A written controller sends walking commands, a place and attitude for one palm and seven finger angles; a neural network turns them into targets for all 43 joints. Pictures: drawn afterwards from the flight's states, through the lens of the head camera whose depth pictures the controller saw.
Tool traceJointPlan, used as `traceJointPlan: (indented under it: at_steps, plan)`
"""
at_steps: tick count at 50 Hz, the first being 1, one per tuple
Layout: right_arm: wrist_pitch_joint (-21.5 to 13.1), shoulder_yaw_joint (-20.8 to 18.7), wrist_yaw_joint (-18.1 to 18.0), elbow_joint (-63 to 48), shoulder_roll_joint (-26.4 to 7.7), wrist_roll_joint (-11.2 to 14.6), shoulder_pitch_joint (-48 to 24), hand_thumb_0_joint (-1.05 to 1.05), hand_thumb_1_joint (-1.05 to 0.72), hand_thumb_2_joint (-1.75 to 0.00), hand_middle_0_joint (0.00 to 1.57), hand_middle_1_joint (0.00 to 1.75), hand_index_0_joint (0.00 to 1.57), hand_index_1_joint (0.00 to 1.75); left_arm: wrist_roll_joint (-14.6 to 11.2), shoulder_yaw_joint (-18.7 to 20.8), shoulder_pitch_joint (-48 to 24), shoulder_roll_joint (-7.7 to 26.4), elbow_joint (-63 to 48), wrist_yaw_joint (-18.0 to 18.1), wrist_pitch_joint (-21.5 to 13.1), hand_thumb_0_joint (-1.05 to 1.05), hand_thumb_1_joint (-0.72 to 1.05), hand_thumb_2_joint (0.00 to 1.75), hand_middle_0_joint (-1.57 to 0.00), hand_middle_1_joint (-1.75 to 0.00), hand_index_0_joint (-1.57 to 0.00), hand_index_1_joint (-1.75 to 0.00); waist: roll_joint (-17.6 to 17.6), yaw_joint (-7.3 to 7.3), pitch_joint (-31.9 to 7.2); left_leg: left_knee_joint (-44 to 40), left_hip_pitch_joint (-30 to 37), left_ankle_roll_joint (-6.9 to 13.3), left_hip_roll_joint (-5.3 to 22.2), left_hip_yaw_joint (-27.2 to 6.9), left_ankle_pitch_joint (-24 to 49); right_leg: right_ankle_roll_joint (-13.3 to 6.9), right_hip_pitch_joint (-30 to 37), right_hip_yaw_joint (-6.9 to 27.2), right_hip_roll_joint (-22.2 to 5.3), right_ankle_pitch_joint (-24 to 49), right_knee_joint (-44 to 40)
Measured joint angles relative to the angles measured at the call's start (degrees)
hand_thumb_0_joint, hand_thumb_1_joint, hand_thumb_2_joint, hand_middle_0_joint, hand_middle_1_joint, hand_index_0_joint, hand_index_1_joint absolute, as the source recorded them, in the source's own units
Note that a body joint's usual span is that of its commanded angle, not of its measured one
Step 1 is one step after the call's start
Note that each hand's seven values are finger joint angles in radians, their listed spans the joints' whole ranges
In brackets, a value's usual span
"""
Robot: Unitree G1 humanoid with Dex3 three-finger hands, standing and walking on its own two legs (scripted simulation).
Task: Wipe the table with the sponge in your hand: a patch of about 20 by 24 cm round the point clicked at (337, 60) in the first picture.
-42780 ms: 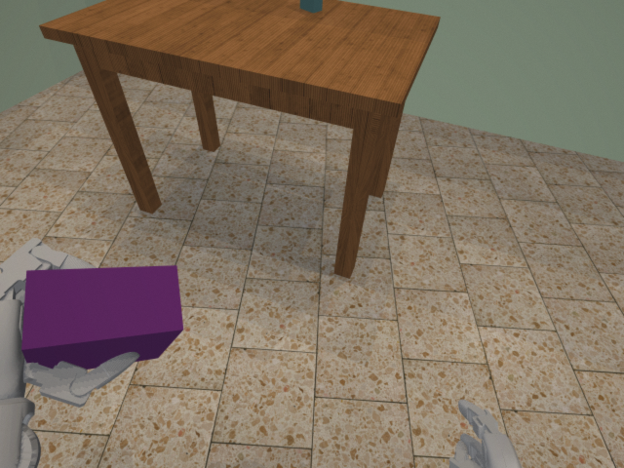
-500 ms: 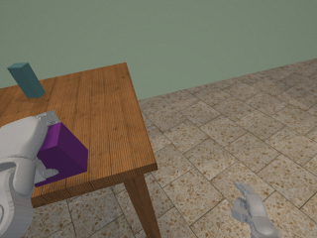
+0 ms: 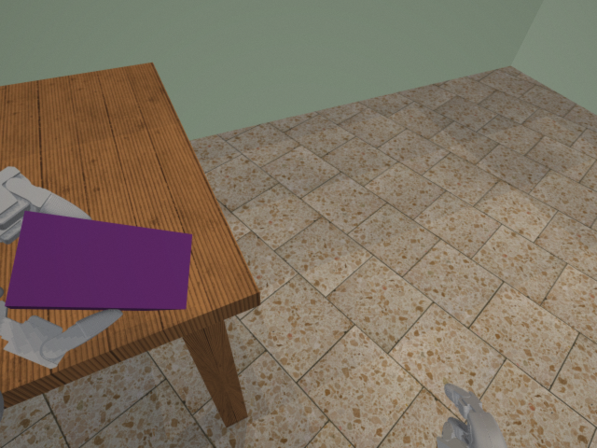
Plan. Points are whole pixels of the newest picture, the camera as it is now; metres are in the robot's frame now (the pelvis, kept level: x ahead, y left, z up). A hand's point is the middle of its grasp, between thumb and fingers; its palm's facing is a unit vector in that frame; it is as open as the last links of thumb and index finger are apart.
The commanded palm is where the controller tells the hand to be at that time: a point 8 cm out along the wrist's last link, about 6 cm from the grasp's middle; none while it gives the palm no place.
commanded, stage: step back with the hand held close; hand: left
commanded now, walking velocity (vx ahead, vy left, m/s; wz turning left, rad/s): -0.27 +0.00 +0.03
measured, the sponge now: (122, 274) +0.23 +0.18 +0.19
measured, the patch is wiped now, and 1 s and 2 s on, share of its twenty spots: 1.00 1.00 1.00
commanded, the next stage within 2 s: stop stepping back and stand still in 0.72 s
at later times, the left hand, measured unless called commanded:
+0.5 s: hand out of the picture +0.10 +0.25 +0.25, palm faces +0.57 -0.75 -0.35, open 10.5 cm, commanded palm +0.06 +0.29 +0.26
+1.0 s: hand out of the picture -0.04 +0.22 +0.27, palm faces +0.48 -0.83 -0.29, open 10.5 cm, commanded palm -0.09 +0.27 +0.26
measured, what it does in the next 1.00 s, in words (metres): walks backwards: left foot, then right foot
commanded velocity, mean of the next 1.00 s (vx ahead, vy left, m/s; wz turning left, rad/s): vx -0.20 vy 0.01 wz -0.01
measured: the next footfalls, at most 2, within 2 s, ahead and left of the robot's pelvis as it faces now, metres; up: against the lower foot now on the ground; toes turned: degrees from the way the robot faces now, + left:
left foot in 0.66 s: -0.05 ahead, +0.14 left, +0.00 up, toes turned +6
right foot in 0.96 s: -0.27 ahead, -0.11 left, +0.00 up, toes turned -2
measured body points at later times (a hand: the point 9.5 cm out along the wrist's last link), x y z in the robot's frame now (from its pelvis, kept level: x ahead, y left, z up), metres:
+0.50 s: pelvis -0.09 +0.01 -0.02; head -0.11 +0.00 +0.43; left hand +0.06 +0.29 +0.27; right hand +0.10 -0.22 -0.09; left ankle -0.02 +0.15 -0.73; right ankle +0.01 -0.10 -0.73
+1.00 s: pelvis -0.25 +0.00 -0.01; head -0.26 +0.00 +0.44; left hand -0.07 +0.26 +0.28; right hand -0.08 -0.22 -0.09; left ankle -0.12 +0.13 -0.71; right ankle -0.31 -0.11 -0.73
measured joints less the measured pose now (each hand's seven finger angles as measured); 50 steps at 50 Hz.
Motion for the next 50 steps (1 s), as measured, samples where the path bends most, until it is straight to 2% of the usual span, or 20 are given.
traceJointPlan:
  at_steps: [2, 4, 8, 12, 14, 16, 19, 21, 25, 27, 30, 32, 33, 35, 37, 40, 43, 46, 48, 50]
  plan:
    - [-0.45, -0.75, 0.37, 1.43, -0.24, -0.13, 1.55, 0.02, -0.90, -0.90, 0.20, 0.30, 0.20, 0.29, -0.04, 1.71, -0.73, 0.50, 0.47, 0.26, -2.31, -0.01, -0.55, 1.05, -0.71, -1.30, -0.71, -1.32, 0.72, -0.09, -0.51, 0.59, -0.57, -0.04, 0.10, -0.16, -0.25, -0.07, 1.50, -0.29, 0.21, -0.21, -1.06]
    - [-0.68, -1.15, 0.67, 2.83, -0.58, 0.14, 1.96, 0.02, -0.90, -0.90, 0.20, 0.30, 0.20, 0.29, -0.08, 3.09, -2.60, 0.23, 2.47, 0.52, -4.35, -0.01, -0.55, 1.05, -0.71, -1.30, -0.71, -1.32, 2.23, -0.13, -0.57, 1.56, -1.36, -0.25, 0.76, -0.35, -0.52, -1.65, 2.44, -0.55, 0.95, -0.82, -3.42]
    - [-0.35, -1.56, 0.96, 3.87, -0.60, 1.31, 0.77, 0.02, -0.90, -0.90, 0.20, 0.30, 0.20, 0.29, -0.40, 3.72, -5.66, -0.52, 8.03, 0.83, -6.24, -0.01, -0.55, 1.05, -0.70, -1.30, -0.71, -1.32, 4.46, -1.56, -0.04, 6.13, -4.91, -1.78, 1.59, -0.85, 1.46, -2.31, 1.69, -1.26, 1.59, 1.54, -4.11]
    - [-0.49, -1.54, 0.34, 2.51, -0.03, 1.94, -0.14, 0.02, -0.90, -0.90, 0.20, 0.30, 0.20, 0.29, -0.22, 2.47, -3.06, -0.90, 9.18, 0.46, -6.42, -0.01, -0.55, 1.05, -0.70, -1.30, -0.71, -1.32, 3.47, -2.64, -0.22, 15.41, -9.06, -1.98, 1.85, -1.16, -5.64, -2.25, -0.02, -0.42, 0.81, 2.23, -2.82]
    - [-0.80, -1.16, -0.24, 1.45, 0.11, 1.82, -0.15, 0.02, -0.90, -0.90, 0.20, 0.30, 0.20, 0.29, 0.00, 1.82, -0.82, -0.84, 7.50, 0.40, -6.29, -0.01, -0.55, 1.05, -0.70, -1.30, -0.71, -1.32, 2.38, -2.79, -0.44, 13.45, -8.33, -1.82, 2.76, -1.20, -4.22, -1.94, -1.01, 0.03, 0.28, 2.53, -1.92]
    - [-1.49, -0.85, -0.89, 0.29, -0.59, 1.39, 0.09, 0.02, -0.90, -0.90, 0.20, 0.30, 0.20, 0.29, -0.04, 1.13, 0.64, -0.64, 5.07, 0.62, -6.51, -0.01, -0.55, 1.05, -0.70, -1.30, -0.71, -1.32, 2.65, -2.85, -0.83, 6.03, -6.04, -1.18, 4.40, -2.48, 2.05, -1.45, -2.51, -0.60, 0.34, 2.39, -0.25]
    - [-2.81, -1.35, -1.72, 1.27, -0.30, 0.86, -0.78, 0.02, -0.90, -0.90, 0.20, 0.30, 0.20, 0.29, -0.05, 1.50, 0.22, 0.32, 3.00, 1.15, -7.65, -0.01, -0.55, 1.05, -0.71, -1.30, -0.71, -1.32, 1.74, -1.20, -0.64, 5.96, -7.04, -3.86, 4.08, -2.73, 2.02, -0.44, -4.56, -0.11, 0.00, 0.33, 2.58]
    - [-3.85, -1.37, -1.66, 1.66, 0.15, 0.64, -0.71, 0.02, -0.90, -0.90, 0.20, 0.30, 0.20, 0.29, 0.17, 2.52, -1.02, 0.24, 3.49, 1.60, -8.38, -0.01, -0.55, 1.05, -0.71, -1.30, -0.71, -1.32, 1.71, 0.23, -0.88, 6.28, -7.49, -4.13, 3.99, -2.76, 2.45, -0.08, -4.90, 0.38, 0.25, -0.71, 2.95]
    - [-5.52, -0.90, -1.14, 2.65, 0.62, 0.81, -0.97, 0.02, -0.90, -0.90, 0.20, 0.30, 0.20, 0.29, 0.44, 4.11, -7.32, -1.21, 7.59, 2.33, -8.57, -0.01, -0.55, 1.05, -0.71, -1.30, -0.71, -1.32, 2.75, 2.22, -1.30, 8.51, -8.73, -3.91, 3.87, -3.73, 2.55, -0.92, -4.61, -0.39, 0.32, 6.12, 1.85]
    - [-5.46, -0.75, -0.73, 3.84, 0.57, 0.95, -1.36, 0.02, -0.90, -0.90, 0.20, 0.30, 0.20, 0.29, 0.71, 3.14, -10.84, -3.04, 9.98, 2.59, -7.97, -0.01, -0.55, 1.05, -0.71, -1.30, -0.71, -1.32, 3.09, 2.63, -2.21, 11.42, -10.37, -2.91, 3.56, -3.88, -3.37, -1.16, -4.83, -0.92, -0.02, 6.10, 1.32]
    - [-4.36, -0.37, -0.16, 5.32, 0.49, 1.01, -1.97, 0.02, -0.90, -0.90, 0.20, 0.30, 0.20, 0.29, 1.24, 0.32, -14.74, -5.24, 11.86, 2.58, -6.52, -0.01, -0.55, 1.05, -0.71, -1.30, -0.71, -1.32, 1.99, 2.37, -2.93, 17.69, -10.97, -2.02, 2.73, -1.09, -6.96, -0.70, -4.80, -1.37, -1.69, 8.20, -0.84]
    - [-3.54, 0.40, -0.15, 4.49, 0.35, 0.84, -1.99, 0.02, -0.90, -0.90, 0.20, 0.30, 0.20, 0.29, 1.29, -0.95, -15.36, -5.32, 11.42, 2.08, -5.90, -0.01, -0.55, 1.05, -0.71, -1.30, -0.71, -1.32, 1.13, 1.74, -3.44, 13.03, -7.77, -1.20, 2.88, 0.50, -8.02, -0.33, -6.19, -1.82, -2.61, 7.99, -0.98]
    - [-3.35, 0.69, -0.36, 3.49, 0.09, 0.67, -2.23, 0.02, -0.90, -0.90, 0.20, 0.30, 0.20, 0.29, 1.21, -1.09, -15.36, -5.01, 10.86, 1.93, -5.98, -0.01, -0.55, 1.05, -0.71, -1.30, -0.71, -1.32, 1.55, 1.10, -3.47, 9.64, -7.59, -0.43, 3.35, 0.07, -6.44, -0.05, -8.22, -2.19, -2.39, 3.39, 1.18]
    - [-3.63, 0.57, -0.80, 2.20, 0.64, -0.06, -3.41, 0.02, -0.90, -0.90, 0.20, 0.30, 0.20, 0.30, 1.53, -0.53, -15.21, -4.07, 10.04, 2.28, -6.13, -0.01, -0.55, 1.05, -0.71, -1.30, -0.71, -1.32, 2.35, 0.25, -1.07, 9.61, -9.65, -0.13, 4.46, -0.21, 2.66, 0.48, -12.64, 0.08, 0.02, -4.98, 15.55]
    - [-4.26, 0.00, -0.44, 2.23, 2.35, -0.16, -3.72, 0.02, -0.90, -0.90, 0.20, 0.30, 0.20, 0.30, 1.07, 0.50, -14.13, -2.88, 9.65, 2.17, -6.26, -0.01, -0.55, 1.05, -0.71, -1.30, -0.71, -1.32, 2.28, 0.61, 0.48, 8.58, -9.94, -0.68, 5.55, 0.20, 5.12, 1.01, -14.73, 1.68, 2.39, -7.60, 29.19]
    - [-5.27, -0.50, 0.87, 3.21, 4.17, 0.05, -2.90, 0.02, -0.90, -0.90, 0.20, 0.30, 0.20, 0.30, -0.08, 1.97, -11.24, -2.55, 7.87, 2.39, -5.35, -0.01, -0.55, 1.05, -0.71, -1.30, -0.71, -1.32, 2.35, 1.20, 0.13, 4.94, -10.28, -1.23, 7.32, 0.85, 7.78, 1.98, -12.81, 1.07, 3.71, -9.45, 37.21]
    - [-6.52, -0.57, 1.38, 4.65, 4.53, 0.35, -2.20, 0.02, -0.90, -0.90, 0.20, 0.31, 0.20, 0.30, -0.97, 1.71, -10.50, -4.26, 5.69, 3.19, -4.36, -0.01, -0.55, 1.05, -0.71, -1.30, -0.71, -1.32, 2.96, 1.99, -0.39, 0.73, -10.56, -1.77, 8.65, 1.39, 11.52, 1.84, -5.79, -0.55, 2.98, -11.53, 30.09]
    - [-7.60, 0.00, 1.27, 4.68, 4.52, 0.59, -1.39, 0.02, -0.90, -0.90, 0.20, 0.31, 0.20, 0.30, -1.54, 1.42, -10.55, -4.45, 4.29, 3.55, -4.37, -0.01, -0.55, 1.05, -0.71, -1.30, -0.71, -1.32, 3.15, 1.75, -1.41, -3.09, -11.34, -2.41, 8.69, 1.80, 14.84, 0.26, 4.55, -2.10, 1.97, -14.14, 11.19]
    - [-7.82, 0.41, 1.36, 3.84, 4.77, 0.72, -1.12, 0.02, -0.90, -0.90, 0.20, 0.31, 0.20, 0.30, -1.29, 2.27, -10.96, -2.48, 3.86, 3.27, -4.83, -0.01, -0.55, 1.05, -0.71, -1.30, -0.71, -1.32, 1.26, 1.44, -2.47, -1.60, -14.05, -3.16, 7.07, 2.88, 11.37, -2.10, 10.69, -1.70, 0.30, -10.90, -3.24]
    - [-7.13, 0.39, 1.41, 5.12, 3.17, 0.81, -1.93, 0.02, -0.90, -0.90, 0.20, 0.31, 0.20, 0.30, -0.62, 1.36, -11.04, -3.16, 4.87, 2.27, -6.35, -0.01, -0.55, 1.05, -0.71, -1.30, -0.71, -1.32, 3.42, 1.45, -1.92, 7.97, -17.03, -3.77, 6.40, -0.03, 3.58, -2.65, 9.98, -1.69, 1.16, -6.72, -3.66]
